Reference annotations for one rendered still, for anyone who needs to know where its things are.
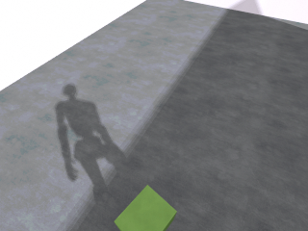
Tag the carton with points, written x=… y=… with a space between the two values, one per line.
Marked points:
x=147 y=212

